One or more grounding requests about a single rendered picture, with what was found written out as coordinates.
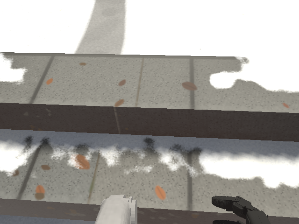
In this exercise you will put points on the stairs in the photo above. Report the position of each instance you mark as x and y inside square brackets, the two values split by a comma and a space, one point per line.
[59, 162]

